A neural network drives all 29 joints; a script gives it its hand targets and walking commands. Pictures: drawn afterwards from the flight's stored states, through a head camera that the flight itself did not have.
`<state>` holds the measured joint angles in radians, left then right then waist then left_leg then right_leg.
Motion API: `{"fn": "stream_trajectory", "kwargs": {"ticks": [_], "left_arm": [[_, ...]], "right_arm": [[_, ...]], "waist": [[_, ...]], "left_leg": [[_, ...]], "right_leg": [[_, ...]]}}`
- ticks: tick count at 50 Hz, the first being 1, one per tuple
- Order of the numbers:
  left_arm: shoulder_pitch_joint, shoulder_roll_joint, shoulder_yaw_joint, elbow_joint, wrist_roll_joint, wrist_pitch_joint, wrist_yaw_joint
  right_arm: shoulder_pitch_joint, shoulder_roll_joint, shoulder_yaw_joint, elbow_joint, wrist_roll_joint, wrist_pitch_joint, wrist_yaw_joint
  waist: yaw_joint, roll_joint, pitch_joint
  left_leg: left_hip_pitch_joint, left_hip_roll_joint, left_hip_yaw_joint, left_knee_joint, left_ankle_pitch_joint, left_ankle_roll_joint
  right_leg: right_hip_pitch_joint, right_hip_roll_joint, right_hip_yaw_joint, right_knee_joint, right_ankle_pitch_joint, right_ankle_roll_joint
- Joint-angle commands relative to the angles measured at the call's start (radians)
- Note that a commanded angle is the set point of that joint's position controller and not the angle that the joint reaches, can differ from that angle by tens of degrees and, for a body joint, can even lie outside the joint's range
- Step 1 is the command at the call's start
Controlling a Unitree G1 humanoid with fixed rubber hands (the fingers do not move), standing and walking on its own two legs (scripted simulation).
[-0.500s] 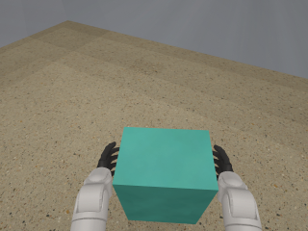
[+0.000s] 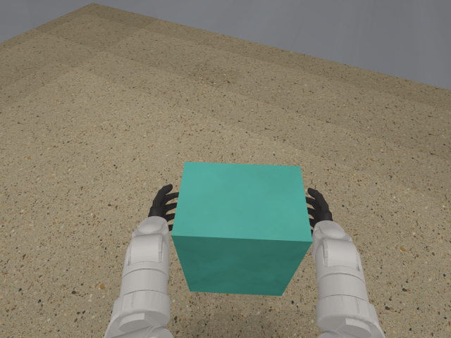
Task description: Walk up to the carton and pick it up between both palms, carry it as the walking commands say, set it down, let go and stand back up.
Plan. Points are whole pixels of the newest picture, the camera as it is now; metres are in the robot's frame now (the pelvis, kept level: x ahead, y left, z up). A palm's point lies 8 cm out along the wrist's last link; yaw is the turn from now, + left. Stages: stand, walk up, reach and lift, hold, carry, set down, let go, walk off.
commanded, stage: set down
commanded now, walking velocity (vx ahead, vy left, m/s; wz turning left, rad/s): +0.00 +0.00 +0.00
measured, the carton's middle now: (238, 236) +0.33 +0.00 -0.06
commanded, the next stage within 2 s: none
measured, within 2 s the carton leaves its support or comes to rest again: neither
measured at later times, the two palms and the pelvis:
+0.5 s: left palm (166, 234) +0.34 +0.16 -0.08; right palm (305, 236) +0.35 -0.15 -0.09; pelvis +0.00 +0.00 -0.03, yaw +0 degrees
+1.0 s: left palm (174, 239) +0.37 +0.16 -0.17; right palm (295, 240) +0.38 -0.15 -0.18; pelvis -0.02 +0.00 -0.11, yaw +0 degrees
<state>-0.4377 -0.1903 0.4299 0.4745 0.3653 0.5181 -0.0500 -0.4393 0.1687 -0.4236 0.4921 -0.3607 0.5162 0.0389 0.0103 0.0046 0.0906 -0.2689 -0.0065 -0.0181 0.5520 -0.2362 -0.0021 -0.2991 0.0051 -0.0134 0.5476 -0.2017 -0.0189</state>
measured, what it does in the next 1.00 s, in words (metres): lowers itself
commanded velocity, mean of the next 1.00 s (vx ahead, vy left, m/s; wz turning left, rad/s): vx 0.00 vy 0.00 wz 0.00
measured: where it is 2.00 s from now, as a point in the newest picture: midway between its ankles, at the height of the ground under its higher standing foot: outside the picture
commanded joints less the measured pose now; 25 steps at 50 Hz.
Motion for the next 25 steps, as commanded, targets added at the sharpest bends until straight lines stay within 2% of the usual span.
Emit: {"fn": "stream_trajectory", "kwargs": {"ticks": [1,9,16,25], "left_arm": [[-0.487,-0.859,-0.476,0.036,-0.159,-0.069,-0.208],[-0.443,-0.858,-0.532,0.0,-0.156,-0.173,-0.218],[-0.437,-0.855,-0.567,-0.014,-0.16,-0.223,-0.229],[-0.464,-0.849,-0.574,-0.009,-0.155,-0.241,-0.235]], "right_arm": [[-0.495,0.865,0.486,0.044,0.154,-0.068,0.216],[-0.452,0.868,0.577,-0.023,0.151,-0.178,0.201],[-0.429,0.877,0.61,-0.03,0.151,-0.23,0.196],[-0.468,0.873,0.629,-0.028,0.151,-0.251,0.198]], "waist": [[0.015,-0.009,-0.362],[0.02,-0.019,-0.522],[0.01,-0.012,-0.65],[0.022,-0.017,-0.759]], "left_leg": [[-0.037,-0.076,-0.055,-0.082,0.04,0.036],[-0.139,-0.096,-0.058,0.016,0.151,0.032],[-0.26,-0.102,-0.052,0.1,0.204,0.025],[-0.425,-0.113,-0.039,0.209,0.202,0.014]], "right_leg": [[0.121,0.064,0.076,-0.057,0.057,-0.015],[0.049,0.081,0.087,0.03,0.184,-0.008],[-0.046,0.093,0.088,0.117,0.249,-0.001],[-0.207,0.111,0.078,0.23,0.23,0.009]]}}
